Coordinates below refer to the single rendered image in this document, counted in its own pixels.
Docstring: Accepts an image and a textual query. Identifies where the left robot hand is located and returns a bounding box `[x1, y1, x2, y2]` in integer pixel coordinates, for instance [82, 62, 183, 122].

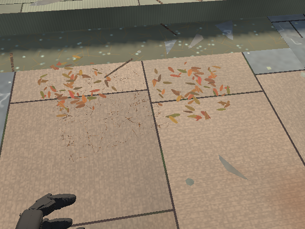
[15, 193, 85, 229]

